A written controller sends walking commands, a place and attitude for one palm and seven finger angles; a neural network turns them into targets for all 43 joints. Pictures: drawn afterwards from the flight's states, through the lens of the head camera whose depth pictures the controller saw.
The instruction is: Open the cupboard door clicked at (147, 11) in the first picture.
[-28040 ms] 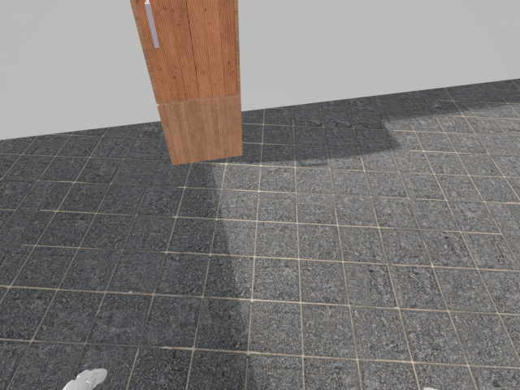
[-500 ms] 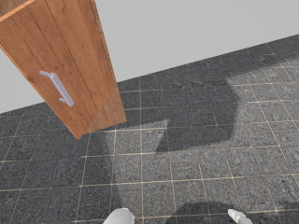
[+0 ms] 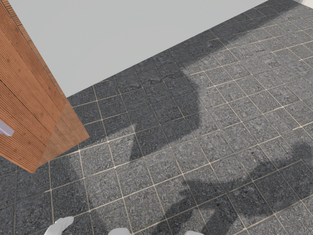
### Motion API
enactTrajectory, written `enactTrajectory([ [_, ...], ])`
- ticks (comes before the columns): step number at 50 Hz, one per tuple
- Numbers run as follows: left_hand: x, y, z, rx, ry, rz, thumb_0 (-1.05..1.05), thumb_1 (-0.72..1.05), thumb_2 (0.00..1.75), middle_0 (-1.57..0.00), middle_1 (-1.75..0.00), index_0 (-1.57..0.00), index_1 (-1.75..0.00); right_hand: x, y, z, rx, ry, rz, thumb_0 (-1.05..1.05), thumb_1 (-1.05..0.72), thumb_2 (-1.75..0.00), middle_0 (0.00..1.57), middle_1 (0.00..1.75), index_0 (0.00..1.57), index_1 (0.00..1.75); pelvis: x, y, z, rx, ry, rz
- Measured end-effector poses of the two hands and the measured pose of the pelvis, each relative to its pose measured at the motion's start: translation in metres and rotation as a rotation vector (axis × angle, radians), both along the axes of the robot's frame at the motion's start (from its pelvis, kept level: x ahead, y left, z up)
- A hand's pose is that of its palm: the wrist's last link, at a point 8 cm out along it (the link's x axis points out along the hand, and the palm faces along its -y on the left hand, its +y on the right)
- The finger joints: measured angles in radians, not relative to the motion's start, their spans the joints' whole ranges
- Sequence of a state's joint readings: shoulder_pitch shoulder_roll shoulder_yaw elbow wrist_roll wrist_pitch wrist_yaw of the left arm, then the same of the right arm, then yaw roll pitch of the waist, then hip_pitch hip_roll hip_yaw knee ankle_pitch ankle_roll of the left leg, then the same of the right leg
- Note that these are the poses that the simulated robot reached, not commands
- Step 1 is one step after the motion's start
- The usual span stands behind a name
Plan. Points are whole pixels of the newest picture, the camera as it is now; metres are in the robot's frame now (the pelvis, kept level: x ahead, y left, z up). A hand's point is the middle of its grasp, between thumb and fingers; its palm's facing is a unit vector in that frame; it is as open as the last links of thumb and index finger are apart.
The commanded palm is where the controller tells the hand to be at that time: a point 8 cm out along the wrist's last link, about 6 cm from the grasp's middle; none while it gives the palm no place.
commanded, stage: walk to a spot facing it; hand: left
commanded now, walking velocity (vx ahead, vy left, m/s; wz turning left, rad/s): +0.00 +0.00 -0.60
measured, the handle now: out of the picture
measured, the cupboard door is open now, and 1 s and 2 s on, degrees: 48 48 48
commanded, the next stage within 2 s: turn to face it in 1.68 s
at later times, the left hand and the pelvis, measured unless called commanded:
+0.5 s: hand (126, 179) +0.27 +0.12 -0.13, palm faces -0.39 -0.91 -0.17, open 7.4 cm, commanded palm none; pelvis +0.07 -0.02 +0.02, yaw -19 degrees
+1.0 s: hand (148, 157) +0.36 +0.06 -0.17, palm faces -0.49 -0.86 -0.15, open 7.4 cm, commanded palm none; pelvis +0.25 -0.10 +0.01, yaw -32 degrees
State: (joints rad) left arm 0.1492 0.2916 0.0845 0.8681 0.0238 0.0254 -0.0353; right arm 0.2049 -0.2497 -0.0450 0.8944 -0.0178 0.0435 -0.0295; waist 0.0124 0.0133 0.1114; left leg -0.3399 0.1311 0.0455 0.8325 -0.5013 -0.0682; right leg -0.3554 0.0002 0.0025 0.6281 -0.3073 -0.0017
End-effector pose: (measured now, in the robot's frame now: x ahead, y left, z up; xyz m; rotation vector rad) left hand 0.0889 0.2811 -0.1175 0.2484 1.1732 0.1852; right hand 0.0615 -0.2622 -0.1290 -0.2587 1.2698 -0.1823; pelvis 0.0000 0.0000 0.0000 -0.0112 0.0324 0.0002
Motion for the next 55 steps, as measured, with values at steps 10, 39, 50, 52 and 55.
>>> enactTrajectory([
  [10,0.031,-0.026,-0.010,-0.066,0.071,-0.149,0.01,0.91,0.90,-0.20,-0.30,-0.20,-0.30,-0.020,-0.004,0.025,-0.040,-0.066,-0.145,0.01,-0.91,-0.90,0.20,0.30,0.20,0.29,0.011,0.013,0.010,0.017,-0.002,-0.136],
  [39,0.231,-0.177,0.000,-0.090,0.087,-0.501,0.01,0.91,0.90,-0.20,-0.30,-0.20,-0.30,0.027,-0.060,0.021,0.048,-0.074,-0.505,0.01,-0.91,-0.90,0.20,0.30,0.20,0.29,0.153,-0.077,0.020,0.002,-0.015,-0.476],
  [50,0.297,-0.176,-0.022,-0.088,0.214,-0.485,0.01,0.91,0.90,-0.20,-0.30,-0.20,-0.30,0.146,-0.081,0.028,-0.011,-0.198,-0.489,0.00,-0.91,-0.90,0.20,0.30,0.20,0.30,0.254,-0.097,0.011,-0.013,-0.014,-0.553],
  [52,0.324,-0.189,-0.015,-0.089,0.187,-0.503,0.01,0.91,0.90,-0.20,-0.30,-0.20,-0.30,0.140,-0.074,0.028,0.012,-0.140,-0.517,0.00,-0.91,-0.90,0.20,0.30,0.20,0.30,0.267,-0.106,0.017,-0.010,-0.008,-0.558],
  [55,0.367,-0.218,-0.003,-0.098,0.136,-0.538,0.01,0.91,0.90,-0.19,-0.30,-0.20,-0.30,0.121,-0.069,0.029,0.037,-0.032,-0.577,0.00,-0.93,-0.90,0.20,0.30,0.20,0.30,0.286,-0.120,0.025,-0.007,0.000,-0.570],
])
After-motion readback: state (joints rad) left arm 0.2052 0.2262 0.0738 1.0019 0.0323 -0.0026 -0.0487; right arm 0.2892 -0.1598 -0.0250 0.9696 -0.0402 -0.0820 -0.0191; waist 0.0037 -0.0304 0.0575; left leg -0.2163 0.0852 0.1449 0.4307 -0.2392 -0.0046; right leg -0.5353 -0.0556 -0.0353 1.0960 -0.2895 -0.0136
